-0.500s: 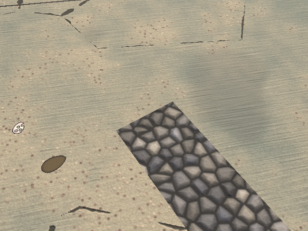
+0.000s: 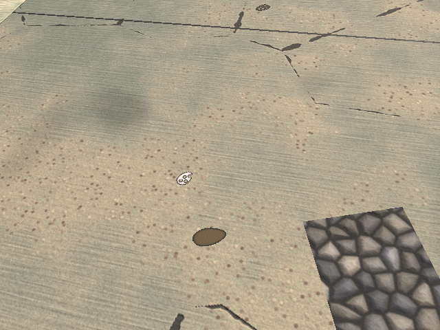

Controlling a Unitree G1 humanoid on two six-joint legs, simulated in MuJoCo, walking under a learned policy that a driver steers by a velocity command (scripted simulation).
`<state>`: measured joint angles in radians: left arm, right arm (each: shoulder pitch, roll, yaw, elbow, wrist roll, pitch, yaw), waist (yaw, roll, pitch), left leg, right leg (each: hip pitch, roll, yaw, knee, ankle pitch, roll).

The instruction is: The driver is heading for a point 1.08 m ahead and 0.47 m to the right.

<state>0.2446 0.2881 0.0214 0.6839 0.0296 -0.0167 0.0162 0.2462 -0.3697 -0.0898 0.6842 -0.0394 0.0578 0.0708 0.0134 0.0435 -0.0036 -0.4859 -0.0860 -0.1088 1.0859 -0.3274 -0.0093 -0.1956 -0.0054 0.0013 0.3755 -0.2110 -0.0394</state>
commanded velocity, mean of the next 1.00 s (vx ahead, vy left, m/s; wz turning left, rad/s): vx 0.88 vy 0.00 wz -0.69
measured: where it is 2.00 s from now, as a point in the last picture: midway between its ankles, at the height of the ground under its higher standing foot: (438, 180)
